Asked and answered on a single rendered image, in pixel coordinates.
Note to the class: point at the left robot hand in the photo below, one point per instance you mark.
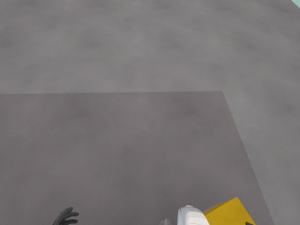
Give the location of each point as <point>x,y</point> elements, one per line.
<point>61,220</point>

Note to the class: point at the carton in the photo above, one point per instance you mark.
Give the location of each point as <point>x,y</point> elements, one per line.
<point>230,212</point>

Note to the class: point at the right robot thigh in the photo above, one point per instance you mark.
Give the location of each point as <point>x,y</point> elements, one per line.
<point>191,216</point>

